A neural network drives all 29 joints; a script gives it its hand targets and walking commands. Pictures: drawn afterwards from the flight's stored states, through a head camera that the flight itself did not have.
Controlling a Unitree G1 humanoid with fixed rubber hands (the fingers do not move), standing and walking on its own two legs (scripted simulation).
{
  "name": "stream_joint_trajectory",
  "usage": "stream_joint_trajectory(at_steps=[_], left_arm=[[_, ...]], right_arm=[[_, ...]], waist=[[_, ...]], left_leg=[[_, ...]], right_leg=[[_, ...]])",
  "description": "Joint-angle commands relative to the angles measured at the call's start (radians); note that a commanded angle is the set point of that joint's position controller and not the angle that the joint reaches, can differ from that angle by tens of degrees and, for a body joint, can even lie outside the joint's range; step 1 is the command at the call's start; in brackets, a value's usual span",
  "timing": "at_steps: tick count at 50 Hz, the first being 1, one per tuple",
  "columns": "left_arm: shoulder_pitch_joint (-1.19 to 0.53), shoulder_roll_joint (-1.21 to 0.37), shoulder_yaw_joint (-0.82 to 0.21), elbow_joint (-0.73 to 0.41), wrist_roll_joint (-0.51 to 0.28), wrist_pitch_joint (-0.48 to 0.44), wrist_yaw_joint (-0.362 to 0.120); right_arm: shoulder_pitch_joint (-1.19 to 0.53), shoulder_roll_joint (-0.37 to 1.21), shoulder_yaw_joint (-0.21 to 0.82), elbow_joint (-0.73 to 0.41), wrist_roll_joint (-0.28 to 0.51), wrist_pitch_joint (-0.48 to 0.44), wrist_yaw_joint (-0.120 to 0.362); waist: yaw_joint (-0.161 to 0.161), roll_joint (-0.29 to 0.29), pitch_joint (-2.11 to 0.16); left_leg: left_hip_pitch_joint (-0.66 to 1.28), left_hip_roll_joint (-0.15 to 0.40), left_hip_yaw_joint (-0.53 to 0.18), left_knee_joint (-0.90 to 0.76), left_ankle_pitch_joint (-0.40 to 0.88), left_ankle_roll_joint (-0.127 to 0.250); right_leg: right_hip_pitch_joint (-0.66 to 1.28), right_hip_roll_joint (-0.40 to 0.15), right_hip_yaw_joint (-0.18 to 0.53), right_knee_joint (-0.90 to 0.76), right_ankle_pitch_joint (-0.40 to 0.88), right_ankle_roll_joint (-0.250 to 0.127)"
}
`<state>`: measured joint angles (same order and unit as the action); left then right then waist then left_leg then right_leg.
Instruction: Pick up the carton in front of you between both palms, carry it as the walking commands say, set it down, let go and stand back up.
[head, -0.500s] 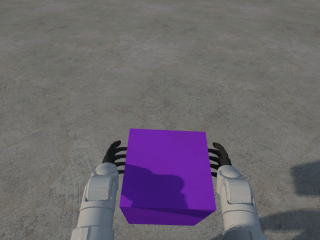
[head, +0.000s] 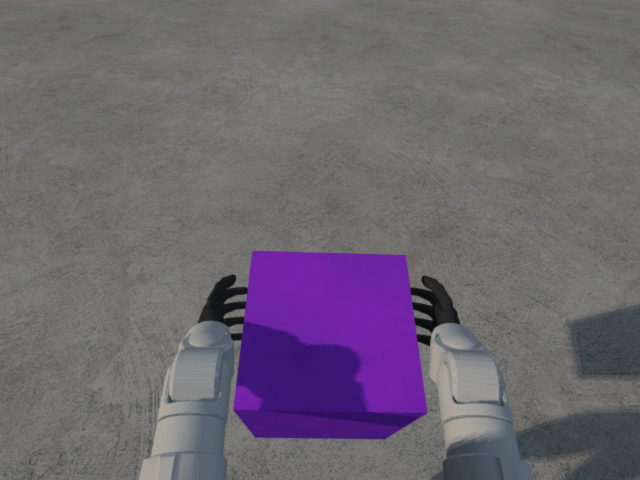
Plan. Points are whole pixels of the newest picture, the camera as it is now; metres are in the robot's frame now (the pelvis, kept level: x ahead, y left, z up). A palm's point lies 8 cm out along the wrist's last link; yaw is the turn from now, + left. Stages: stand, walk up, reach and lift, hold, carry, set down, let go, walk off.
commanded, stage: carry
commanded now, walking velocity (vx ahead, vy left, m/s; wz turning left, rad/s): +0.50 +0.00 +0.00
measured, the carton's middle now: (324, 353) +0.32 +0.00 -0.06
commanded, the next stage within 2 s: none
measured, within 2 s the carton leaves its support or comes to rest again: neither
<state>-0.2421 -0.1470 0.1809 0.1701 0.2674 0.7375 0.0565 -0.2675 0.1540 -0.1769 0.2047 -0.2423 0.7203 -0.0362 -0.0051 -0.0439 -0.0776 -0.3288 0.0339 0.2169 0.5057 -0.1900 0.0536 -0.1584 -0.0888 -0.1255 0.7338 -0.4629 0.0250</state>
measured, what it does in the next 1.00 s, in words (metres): walks ahead: right foot, then left foot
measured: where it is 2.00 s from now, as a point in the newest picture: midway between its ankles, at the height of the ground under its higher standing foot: (322, 477)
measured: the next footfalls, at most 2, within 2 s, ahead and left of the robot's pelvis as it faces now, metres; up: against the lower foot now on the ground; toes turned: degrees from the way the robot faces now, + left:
right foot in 0.38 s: +0.34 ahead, -0.13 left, +0.00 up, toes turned +1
left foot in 0.68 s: +0.37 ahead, +0.09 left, +0.00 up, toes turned -11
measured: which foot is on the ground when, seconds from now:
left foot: down 0.00-0.40, up 0.42-0.66, down 0.68-1.00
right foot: up 0.00-0.36, down 0.38-1.00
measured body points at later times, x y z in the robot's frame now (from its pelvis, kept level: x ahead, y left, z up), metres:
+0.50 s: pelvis +0.22 -0.05 +0.01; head +0.24 -0.06 +0.46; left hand +0.52 +0.12 +0.02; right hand +0.54 -0.18 +0.01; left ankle +0.11 +0.07 -0.67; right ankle +0.30 -0.13 -0.73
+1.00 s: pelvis +0.35 -0.03 +0.00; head +0.33 -0.03 +0.45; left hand +0.65 +0.14 +0.03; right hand +0.67 -0.16 +0.04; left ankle +0.33 +0.08 -0.73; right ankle +0.30 -0.13 -0.73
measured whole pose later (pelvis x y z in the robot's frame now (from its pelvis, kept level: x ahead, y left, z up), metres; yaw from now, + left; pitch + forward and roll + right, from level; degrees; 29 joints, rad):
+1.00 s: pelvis +0.35 -0.03 +0.00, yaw +2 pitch +3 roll +0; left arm -0.24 -0.15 0.17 0.21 0.26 0.74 0.04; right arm -0.26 0.15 -0.20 0.22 -0.27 0.72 -0.03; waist 0.00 -0.01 -0.12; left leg -0.29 0.06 0.17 0.54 -0.30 0.00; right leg -0.21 -0.06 -0.19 0.53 -0.37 0.00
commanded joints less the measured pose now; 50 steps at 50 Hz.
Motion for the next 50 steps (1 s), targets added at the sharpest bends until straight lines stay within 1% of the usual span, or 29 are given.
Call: stream_joint_trajectory(at_steps=[1, 2, 3, 4, 5, 9, 13, 15, 16, 18, 19, 20, 21, 22, 23, 24, 25, 26, 30, 32, 33, 34, 35, 36, 37, 40, 42, 45, 50], left_arm=[[-0.431, -0.928, -0.576, -0.05, -0.281, -0.044, -0.278], [-0.425, -0.939, -0.584, -0.058, -0.295, -0.052, -0.279], [-0.426, -0.947, -0.594, -0.071, -0.305, -0.061, -0.278], [-0.429, -0.95, -0.606, -0.087, -0.31, -0.07, -0.275], [-0.437, -0.953, -0.622, -0.113, -0.315, -0.077, -0.272], [-0.465, -0.927, -0.687, -0.211, -0.342, -0.06, -0.255], [-0.394, -0.857, -0.649, -0.184, -0.317, -0.022, -0.241], [-0.376, -0.83, -0.605, -0.144, -0.296, -0.014, -0.241], [-0.37, -0.823, -0.583, -0.122, -0.287, -0.014, -0.242], [-0.359, -0.819, -0.539, -0.069, -0.271, -0.018, -0.248], [-0.36, -0.821, -0.521, -0.042, -0.26, -0.02, -0.252], [-0.343, -0.817, -0.495, -0.023, -0.252, -0.026, -0.256], [-0.348, -0.834, -0.5, -0.022, -0.266, -0.041, -0.263], [-0.343, -0.868, -0.513, -0.022, -0.273, -0.057, -0.27], [-0.351, -0.894, -0.528, -0.032, -0.279, -0.076, -0.274], [-0.36, -0.917, -0.537, -0.044, -0.287, -0.093, -0.276], [-0.38, -0.931, -0.548, -0.064, -0.297, -0.11, -0.277], [-0.403, -0.938, -0.562, -0.077, -0.305, -0.124, -0.279], [-0.417, -0.936, -0.628, -0.131, -0.331, -0.144, -0.279], [-0.416, -0.927, -0.654, -0.167, -0.342, -0.133, -0.274], [-0.418, -0.917, -0.665, -0.187, -0.345, -0.122, -0.271], [-0.413, -0.905, -0.662, -0.191, -0.338, -0.108, -0.267], [-0.395, -0.892, -0.647, -0.183, -0.325, -0.092, -0.263], [-0.375, -0.882, -0.635, -0.17, -0.313, -0.07, -0.259], [-0.386, -0.863, -0.621, -0.157, -0.306, -0.056, -0.258], [-0.388, -0.827, -0.567, -0.093, -0.278, -0.038, -0.253], [-0.386, -0.827, -0.537, -0.054, -0.261, -0.036, -0.253], [-0.416, -0.862, -0.528, -0.031, -0.261, -0.041, -0.26], [-0.455, -0.913, -0.554, -0.047, -0.285, -0.051, -0.27]], right_arm=[[-0.327, 0.922, 0.524, -0.038, 0.247, -0.029, 0.252], [-0.339, 0.938, 0.539, -0.058, 0.253, -0.036, 0.251], [-0.363, 0.947, 0.562, -0.084, 0.265, -0.044, 0.252], [-0.384, 0.953, 0.586, -0.114, 0.28, -0.052, 0.253], [-0.405, 0.956, 0.61, -0.144, 0.297, -0.058, 0.254], [-0.422, 0.924, 0.671, -0.22, 0.338, -0.041, 0.246], [-0.312, 0.851, 0.61, -0.184, 0.288, -0.003, 0.226], [-0.284, 0.823, 0.567, -0.152, 0.255, 0.005, 0.22], [-0.281, 0.814, 0.549, -0.137, 0.241, 0.006, 0.218], [-0.284, 0.812, 0.522, -0.103, 0.217, 0.005, 0.217], [-0.296, 0.81, 0.509, -0.084, 0.208, 0.002, 0.218], [-0.311, 0.826, 0.515, -0.057, 0.215, 0.002, 0.222], [-0.304, 0.856, 0.528, -0.052, 0.226, -0.007, 0.228], [-0.317, 0.888, 0.55, -0.049, 0.228, -0.02, 0.237], [-0.332, 0.922, 0.575, -0.05, 0.241, -0.035, 0.247], [-0.342, 0.946, 0.597, -0.062, 0.26, -0.053, 0.252], [-0.348, 0.959, 0.614, -0.075, 0.272, -0.069, 0.253], [-0.35, 0.966, 0.623, -0.087, 0.274, -0.084, 0.249], [-0.341, 0.961, 0.669, -0.15, 0.286, -0.108, 0.235], [-0.338, 0.951, 0.689, -0.183, 0.299, -0.097, 0.232], [-0.341, 0.938, 0.695, -0.2, 0.304, -0.086, 0.232], [-0.345, 0.92, 0.689, -0.205, 0.305, -0.07, 0.233], [-0.34, 0.902, 0.675, -0.198, 0.302, -0.051, 0.235], [-0.344, 0.895, 0.657, -0.186, 0.291, -0.039, 0.235], [-0.322, 0.873, 0.629, -0.146, 0.277, -0.03, 0.233], [-0.276, 0.84, 0.525, -0.054, 0.227, -0.014, 0.229], [-0.276, 0.841, 0.484, -0.004, 0.21, -0.012, 0.234], [-0.318, 0.873, 0.475, 0.024, 0.211, -0.017, 0.246], [-0.375, 0.923, 0.518, -0.01, 0.238, -0.029, 0.256]], waist=[[-0.036, 0.181, -0.277], [-0.033, 0.109, -0.279], [-0.025, 0.082, -0.267], [-0.021, 0.092, -0.266], [-0.019, 0.11, -0.264], [-0.021, 0.176, -0.233], [-0.022, 0.204, -0.187], [-0.02, 0.203, -0.158], [-0.015, 0.195, -0.153], [0.007, 0.132, -0.189], [0.02, 0.071, -0.247], [0.027, -0.113, -0.315], [0.031, -0.246, -0.337], [0.024, -0.191, -0.342], [0.02, -0.128, -0.348], [0.013, -0.07, -0.346], [0.009, -0.056, -0.342], [0.007, -0.061, -0.342], [0.014, -0.087, -0.361], [0.004, -0.078, -0.364], [0.001, -0.062, -0.356], [0.001, -0.043, -0.358], [0.006, 0.011, -0.372], [0.017, 0.076, -0.358], [0.011, 0.117, -0.333], [0.009, 0.089, -0.282], [0.009, 0.078, -0.289], [0.009, 0.064, -0.294], [0.007, 0.051, -0.315]], left_leg=[[0.611, 0.381, -0.592, -0.243, 0.287, 0.222], [0.585, 0.365, -0.531, -0.254, 0.242, 0.189], [0.534, 0.342, -0.461, -0.287, 0.181, 0.146], [0.494, 0.316, -0.398, -0.319, 0.146, 0.118], [0.47, 0.298, -0.352, -0.341, 0.127, 0.107], [0.422, 0.252, -0.237, -0.38, 0.029, 0.099], [0.397, 0.226, -0.162, -0.355, 0.117, 0.08], [0.397, 0.217, -0.127, -0.294, 0.237, 0.054], [0.388, 0.207, -0.103, -0.24, 0.295, 0.035], [0.285, 0.144, -0.021, -0.017, 0.42, -0.023], [0.157, 0.109, -0.01, 0.155, 0.25, -0.066], [-0.065, 0.019, -0.017, 0.386, -0.049, -0.111], [-0.227, -0.028, -0.083, 0.546, -0.371, -0.106], [-0.238, 0.016, -0.164, 0.619, -0.406, -0.085], [-0.22, 0.045, -0.196, 0.595, -0.387, -0.069], [-0.191, 0.072, -0.21, 0.5, -0.348, -0.061], [-0.142, 0.079, -0.202, 0.373, -0.317, -0.062], [-0.085, 0.057, -0.169, 0.287, -0.288, -0.066], [0.039, 0.024, -0.107, 0.073, -0.133, -0.068], [0.126, 0.027, -0.078, -0.057, 0.05, -0.062], [0.18, 0.04, -0.073, -0.134, 0.163, -0.061], [0.242, 0.086, -0.094, -0.149, 0.233, -0.055], [0.301, 0.178, -0.169, -0.124, 0.387, -0.044], [0.237, 0.211, -0.192, -0.065, 0.41, -0.022], [0.185, 0.198, -0.188, -0.055, 0.374, -0.019], [0.167, 0.163, -0.15, -0.015, 0.476, -0.033], [0.181, 0.155, -0.146, 0.011, 0.53, -0.034], [0.189, 0.152, -0.143, 0.031, 0.583, -0.035], [0.196, 0.148, -0.14, 0.05, 0.572, -0.036]], right_leg=[[-0.544, 0.014, 0.09, 0.388, -0.108, -0.029], [-0.55, -0.016, 0.115, 0.349, -0.053, -0.041], [-0.526, -0.035, 0.111, 0.274, 0.009, -0.043], [-0.486, -0.031, 0.088, 0.202, 0.063, -0.037], [-0.459, -0.016, 0.059, 0.152, 0.101, -0.031], [-0.427, -0.01, 0.004, -0.036, 0.242, -0.016], [-0.368, 0.007, -0.042, -0.162, 0.339, -0.014], [-0.328, 0.022, -0.06, -0.22, 0.362, -0.02], [-0.278, 0.034, -0.077, -0.265, 0.384, -0.024], [-0.026, 0.076, -0.128, -0.355, 0.432, -0.035], [0.152, -0.027, -0.017, -0.361, 0.529, -0.046], [0.323, -0.265, 0.32, -0.377, 0.735, -0.149], [0.409, -0.351, 0.461, -0.411, 0.883, -0.257], [0.372, -0.346, 0.408, -0.407, 0.965, -0.263], [0.329, -0.312, 0.321, -0.391, 0.982, -0.238], [0.285, -0.282, 0.246, -0.4, 0.936, -0.197], [0.242, -0.249, 0.175, -0.42, 0.885, -0.165], [0.205, -0.223, 0.117, -0.426, 0.866, -0.152], [0.163, -0.199, 0.043, -0.409, 0.774, -0.162], [0.115, -0.169, 0.0, -0.361, 0.675, -0.14], [0.077, -0.146, -0.012, -0.334, 0.585, -0.115], [0.027, -0.129, -0.011, -0.304, 0.492, -0.089], [-0.031, -0.104, -0.014, -0.261, 0.372, -0.066], [-0.002, -0.054, 0.01, -0.295, 0.33, -0.046], [0.042, -0.067, 0.025, -0.294, 0.368, -0.037], [0.039, -0.089, 0.026, -0.241, 0.594, -0.017], [0.037, -0.088, 0.027, -0.229, 0.669, -0.012], [0.037, -0.083, 0.019, -0.215, 0.699, -0.009], [0.049, -0.081, 0.014, -0.201, 0.711, -0.014]])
